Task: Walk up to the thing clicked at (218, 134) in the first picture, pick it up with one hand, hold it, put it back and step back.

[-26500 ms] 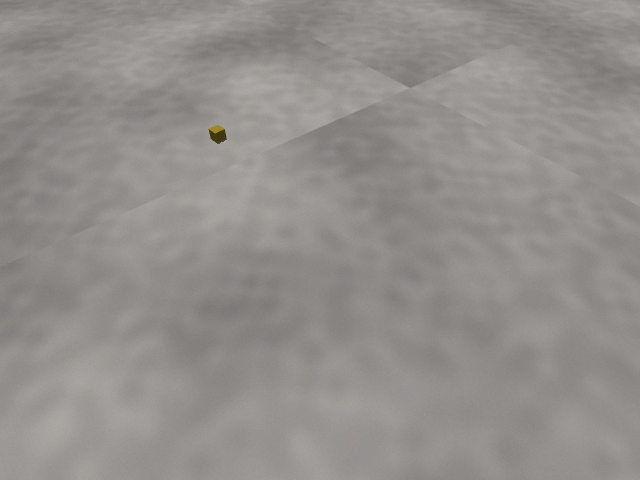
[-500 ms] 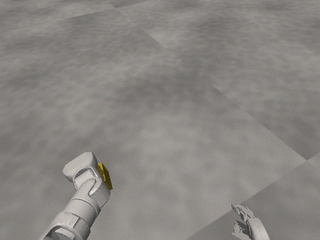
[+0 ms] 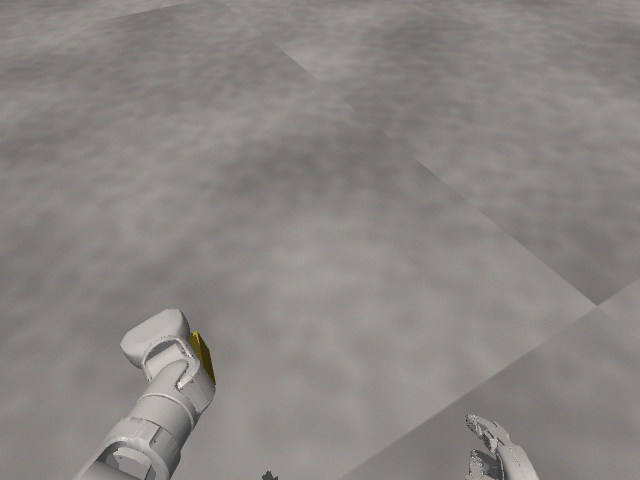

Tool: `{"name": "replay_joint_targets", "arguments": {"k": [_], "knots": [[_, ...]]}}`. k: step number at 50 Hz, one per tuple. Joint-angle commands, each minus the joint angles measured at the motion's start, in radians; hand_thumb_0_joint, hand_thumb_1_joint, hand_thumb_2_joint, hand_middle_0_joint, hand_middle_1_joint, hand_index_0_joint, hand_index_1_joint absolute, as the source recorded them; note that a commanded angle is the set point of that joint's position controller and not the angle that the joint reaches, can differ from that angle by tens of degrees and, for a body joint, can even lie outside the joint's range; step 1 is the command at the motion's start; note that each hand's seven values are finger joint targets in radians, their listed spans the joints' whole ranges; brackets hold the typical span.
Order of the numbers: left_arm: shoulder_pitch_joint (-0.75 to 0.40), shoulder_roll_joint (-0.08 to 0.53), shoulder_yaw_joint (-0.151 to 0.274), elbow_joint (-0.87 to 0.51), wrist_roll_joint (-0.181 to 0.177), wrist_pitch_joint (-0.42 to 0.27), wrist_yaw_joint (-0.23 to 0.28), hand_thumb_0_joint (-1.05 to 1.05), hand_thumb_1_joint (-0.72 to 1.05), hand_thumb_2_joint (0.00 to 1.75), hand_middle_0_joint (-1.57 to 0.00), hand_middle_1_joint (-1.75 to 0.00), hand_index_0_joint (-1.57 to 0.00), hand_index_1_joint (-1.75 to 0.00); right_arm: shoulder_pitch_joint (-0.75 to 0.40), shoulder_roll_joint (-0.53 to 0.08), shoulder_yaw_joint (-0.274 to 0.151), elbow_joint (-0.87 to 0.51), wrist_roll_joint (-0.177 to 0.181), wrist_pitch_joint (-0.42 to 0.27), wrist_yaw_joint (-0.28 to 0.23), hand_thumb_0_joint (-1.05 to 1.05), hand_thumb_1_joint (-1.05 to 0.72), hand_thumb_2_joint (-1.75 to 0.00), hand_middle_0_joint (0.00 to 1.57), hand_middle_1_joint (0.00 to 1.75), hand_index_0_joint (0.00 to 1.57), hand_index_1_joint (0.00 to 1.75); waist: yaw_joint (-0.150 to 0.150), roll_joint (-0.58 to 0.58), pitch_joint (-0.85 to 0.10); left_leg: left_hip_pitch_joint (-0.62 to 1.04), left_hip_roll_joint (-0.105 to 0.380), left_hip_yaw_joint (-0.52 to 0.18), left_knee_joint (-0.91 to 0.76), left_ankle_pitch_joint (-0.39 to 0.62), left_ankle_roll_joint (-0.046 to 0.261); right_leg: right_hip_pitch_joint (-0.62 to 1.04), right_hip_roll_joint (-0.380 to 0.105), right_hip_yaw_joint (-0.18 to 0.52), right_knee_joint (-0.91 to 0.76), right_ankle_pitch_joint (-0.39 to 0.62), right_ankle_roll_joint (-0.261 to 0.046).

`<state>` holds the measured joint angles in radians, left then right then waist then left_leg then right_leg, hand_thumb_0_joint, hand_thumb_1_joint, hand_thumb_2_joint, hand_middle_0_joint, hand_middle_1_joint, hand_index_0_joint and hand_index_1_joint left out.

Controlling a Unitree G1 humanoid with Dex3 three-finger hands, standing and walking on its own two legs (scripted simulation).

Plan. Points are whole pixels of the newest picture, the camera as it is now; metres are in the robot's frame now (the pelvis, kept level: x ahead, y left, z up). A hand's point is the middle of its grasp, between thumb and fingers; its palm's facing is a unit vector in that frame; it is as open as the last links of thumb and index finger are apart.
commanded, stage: crouch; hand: left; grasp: from above
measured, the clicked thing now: (186, 365) +0.31 +0.22 -0.09
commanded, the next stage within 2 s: lower in 1.60 s
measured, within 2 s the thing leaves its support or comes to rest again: neither
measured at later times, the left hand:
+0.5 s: hand (212, 391) +0.35 +0.24 -0.29, palm faces -0.31 -0.23 -0.92, open 8.6 cm
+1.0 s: hand (219, 414) +0.36 +0.27 -0.48, palm faces -0.31 -0.27 -0.91, open 8.6 cm
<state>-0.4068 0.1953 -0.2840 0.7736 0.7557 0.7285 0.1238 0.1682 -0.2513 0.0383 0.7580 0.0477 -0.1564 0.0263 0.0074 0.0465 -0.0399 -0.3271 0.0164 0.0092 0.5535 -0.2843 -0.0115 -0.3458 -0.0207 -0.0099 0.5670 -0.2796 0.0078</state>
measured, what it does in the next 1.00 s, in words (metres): lowers itself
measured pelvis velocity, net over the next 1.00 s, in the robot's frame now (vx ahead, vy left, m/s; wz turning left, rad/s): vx -0.08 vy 0.01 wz -0.05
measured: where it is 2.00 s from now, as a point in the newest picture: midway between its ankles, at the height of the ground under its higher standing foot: outside the picture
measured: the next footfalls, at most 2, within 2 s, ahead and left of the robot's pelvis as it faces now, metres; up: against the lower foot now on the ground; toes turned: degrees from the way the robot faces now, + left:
none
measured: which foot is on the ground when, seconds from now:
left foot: down 0.00-1.00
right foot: down 0.00-1.00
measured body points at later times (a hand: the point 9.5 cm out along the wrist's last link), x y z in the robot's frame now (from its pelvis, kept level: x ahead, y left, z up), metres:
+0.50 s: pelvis -0.06 +0.01 -0.17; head +0.11 +0.02 +0.25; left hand +0.36 +0.25 -0.24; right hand +0.00 -0.27 -0.29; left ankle +0.00 +0.13 -0.73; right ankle +0.01 -0.12 -0.73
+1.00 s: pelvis -0.08 +0.01 -0.33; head +0.14 +0.03 +0.06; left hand +0.38 +0.28 -0.43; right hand -0.03 -0.25 -0.46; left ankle +0.00 +0.13 -0.73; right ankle +0.00 -0.12 -0.73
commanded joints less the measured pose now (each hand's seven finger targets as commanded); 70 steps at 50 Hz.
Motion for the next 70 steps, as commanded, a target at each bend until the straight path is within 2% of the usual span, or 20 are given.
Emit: {"name": "replay_joint_targets", "arguments": {"k": [1,8,14,17,24,32,33,35,38,43,44,46,50,54,55,56,59,61,62,70], "knots": [[-0.344,0.157,0.061,-0.031,0.051,-0.070,0.091,0.00,0.87,0.31,-1.22,-0.33,-1.25,-0.30,-0.022,-0.122,-0.053,-0.100,0.000,-0.057,-0.003,0.00,-0.88,-0.90,0.20,0.30,0.20,0.30,-0.033,-0.108,-0.183,0.019,-0.033,0.022,-0.023,0.168,0.026,0.045,0.031,-0.002,-0.059,0.168,-0.008],[-0.472,0.151,0.139,0.190,0.068,-0.172,0.270,0.00,0.84,0.24,-1.16,-0.38,-1.21,-0.33,0.071,-0.135,-0.088,-0.035,-0.029,-0.056,0.015,0.00,-0.89,-0.89,0.20,0.30,0.20,0.30,-0.080,-0.060,-0.282,-0.201,-0.016,0.032,0.215,0.176,0.005,-0.174,0.035,0.005,0.170,0.191,-0.022],[-0.592,0.156,0.212,0.355,0.053,-0.260,0.408,0.00,0.71,0.25,-1.10,-0.33,-1.13,-0.30,0.098,-0.142,-0.112,-0.025,-0.071,-0.054,0.051,0.00,-0.89,-0.90,0.20,0.30,0.20,0.30,-0.108,-0.002,-0.485,-0.526,-0.011,0.024,0.560,0.088,-0.015,-0.539,0.045,-0.005,0.514,0.106,-0.036],[-0.651,0.215,0.244,0.400,0.050,-0.279,0.435,0.00,0.68,0.32,-1.10,-0.34,-1.12,-0.33,0.099,-0.159,-0.116,-0.033,-0.070,-0.043,0.062,0.00,-0.89,-0.90,0.20,0.30,0.20,0.30,-0.109,0.059,-0.558,-0.640,-0.012,0.006,0.644,0.008,-0.017,-0.664,0.051,-0.020,0.609,0.017,-0.047],[-0.792,0.377,0.352,0.452,0.039,-0.285,0.477,0.00,0.76,0.43,-1.16,-0.43,-1.17,-0.42,0.122,-0.184,-0.115,0.000,-0.091,-0.047,0.074,0.00,-0.89,-0.90,0.20,0.30,0.20,0.30,-0.133,0.072,-0.760,-0.871,-0.006,-0.013,0.823,-0.058,-0.002,-0.794,0.051,-0.042,0.801,-0.032,-0.048],[-0.862,0.429,0.413,0.554,0.007,-0.331,0.464,0.00,0.69,0.38,-1.11,-0.38,-1.13,-0.37,0.128,-0.167,-0.100,0.055,-0.124,-0.071,0.084,0.00,-0.89,-0.90,0.20,0.30,0.20,0.30,-0.202,0.066,-0.770,-1.116,-0.005,-0.022,1.041,-0.192,0.018,-1.010,0.044,-0.046,0.962,-0.171,-0.038],[-0.868,0.460,0.421,0.538,0.017,-0.345,0.456,0.00,0.69,0.37,-1.11,-0.39,-1.13,-0.37,0.124,-0.159,-0.095,0.054,-0.126,-0.073,0.085,0.00,-0.90,-0.90,0.20,0.30,0.20,0.30,-0.193,0.091,-0.787,-1.124,-0.009,-0.019,1.064,-0.186,0.019,-1.029,0.044,-0.045,0.984,-0.171,-0.038],[-0.892,0.440,0.401,0.537,0.038,-0.369,0.434,0.00,0.68,0.41,-1.11,-0.41,-1.13,-0.40,0.139,-0.161,-0.096,0.068,-0.131,-0.072,0.089,0.00,-0.90,-0.90,0.20,0.30,0.20,0.30,-0.215,0.117,-0.779,-1.127,-0.005,-0.031,1.101,-0.194,0.016,-1.102,0.042,-0.061,1.024,-0.186,-0.041],[-0.885,0.472,0.409,0.575,0.066,-0.399,0.416,0.00,0.67,0.39,-1.11,-0.40,-1.12,-0.39,0.134,-0.175,-0.091,0.070,-0.136,-0.075,0.096,0.00,-0.90,-0.90,0.20,0.30,0.20,0.30,-0.221,0.130,-0.735,-1.172,-0.006,-0.043,1.146,-0.258,0.018,-1.216,0.038,-0.067,1.069,-0.256,-0.041],[-0.877,0.521,0.436,0.538,0.111,-0.426,0.421,0.00,0.66,0.39,-1.12,-0.37,-1.13,-0.36,0.157,-0.208,-0.089,0.070,-0.138,-0.077,0.106,0.00,-0.90,-0.90,0.20,0.30,0.20,0.30,-0.203,0.214,-0.815,-1.133,-0.007,-0.059,1.192,-0.221,0.002,-1.305,0.029,-0.091,1.174,-0.216,-0.048],[-0.899,0.508,0.433,0.524,0.116,-0.430,0.422,0.00,0.67,0.41,-1.13,-0.38,-1.14,-0.37,0.165,-0.214,-0.090,0.072,-0.142,-0.078,0.108,0.00,-0.90,-0.90,0.20,0.30,0.20,0.30,-0.219,0.225,-0.810,-1.133,-0.005,-0.063,1.213,-0.199,0.001,-1.321,0.024,-0.091,1.194,-0.190,-0.048],[-0.913,0.568,0.464,0.491,0.125,-0.435,0.430,0.00,0.65,0.41,-1.13,-0.36,-1.13,-0.36,0.179,-0.224,-0.089,0.067,-0.142,-0.077,0.111,0.00,-0.90,-0.90,0.20,0.30,0.20,0.30,-0.207,0.233,-0.868,-1.145,-0.007,-0.056,1.243,-0.156,0.003,-1.304,0.024,-0.090,1.228,-0.145,-0.047],[-0.915,0.559,0.466,0.537,0.119,-0.442,0.429,0.00,0.63,0.39,-1.11,-0.33,-1.11,-0.33,0.187,-0.222,-0.091,0.075,-0.151,-0.080,0.119,0.00,-0.91,-0.90,0.20,0.30,0.20,0.30,-0.233,0.184,-0.818,-1.240,-0.010,-0.043,1.303,-0.173,0.017,-1.334,0.024,-0.086,1.251,-0.150,-0.038],[-0.919,0.575,0.466,0.553,0.136,-0.464,0.407,0.00,0.61,0.36,-1.10,-0.32,-1.10,-0.32,0.198,-0.232,-0.089,0.081,-0.163,-0.087,0.130,0.00,-0.90,-0.90,0.20,0.30,0.20,0.30,-0.240,0.183,-0.786,-1.274,-0.014,-0.040,1.349,-0.180,0.019,-1.368,0.023,-0.085,1.290,-0.165,-0.038],[-0.921,0.600,0.471,0.557,0.138,-0.468,0.403,0.00,0.62,0.37,-1.11,-0.32,-1.11,-0.32,0.187,-0.233,-0.092,0.076,-0.163,-0.086,0.133,0.00,-0.90,-0.90,0.20,0.30,0.20,0.30,-0.225,0.190,-0.789,-1.285,-0.014,-0.030,1.363,-0.183,0.021,-1.368,0.029,-0.084,1.292,-0.171,-0.039],[-0.899,0.572,0.464,0.604,0.144,-0.469,0.402,0.00,0.63,0.37,-1.11,-0.32,-1.11,-0.32,0.195,-0.240,-0.091,0.075,-0.166,-0.089,0.136,0.00,-0.90,-0.90,0.20,0.30,0.20,0.30,-0.246,0.178,-0.755,-1.310,-0.016,-0.035,1.370,-0.197,0.020,-1.392,0.026,-0.087,1.304,-0.183,-0.038],[-0.914,0.569,0.467,0.620,0.147,-0.478,0.409,0.00,0.63,0.35,-1.11,-0.33,-1.12,-0.32,0.196,-0.246,-0.091,0.080,-0.172,-0.093,0.145,0.00,-0.90,-0.90,0.20,0.30,0.20,0.30,-0.243,0.203,-0.735,-1.317,-0.016,-0.038,1.388,-0.206,0.016,-1.442,0.026,-0.090,1.338,-0.193,-0.042],[-0.936,0.614,0.489,0.622,0.148,-0.481,0.423,0.00,0.61,0.36,-1.11,-0.31,-1.10,-0.32,0.191,-0.255,-0.092,0.080,-0.173,-0.094,0.147,0.00,-0.90,-0.90,0.20,0.30,0.20,0.30,-0.228,0.213,-0.744,-1.341,-0.016,-0.031,1.404,-0.219,0.018,-1.457,0.031,-0.090,1.348,-0.205,-0.042],[-0.919,0.602,0.485,0.658,0.149,-0.481,0.425,0.00,0.62,0.35,-1.11,-0.32,-1.11,-0.31,0.194,-0.249,-0.088,0.081,-0.178,-0.098,0.152,0.00,-0.90,-0.90,0.20,0.30,0.20,0.30,-0.244,0.193,-0.728,-1.376,-0.019,-0.022,1.416,-0.223,0.022,-1.442,0.033,-0.087,1.349,-0.205,-0.038],[-0.942,0.677,0.510,0.675,0.167,-0.510,0.417,0.00,0.63,0.39,-1.13,-0.33,-1.12,-0.33,0.205,-0.252,-0.082,0.094,-0.189,-0.108,0.173,0.00,-0.91,-0.90,0.20,0.30,0.20,0.30,-0.246,0.177,-0.737,-1.432,-0.020,-0.014,1.489,-0.216,0.028,-1.444,0.037,-0.091,1.405,-0.206,-0.035]]}}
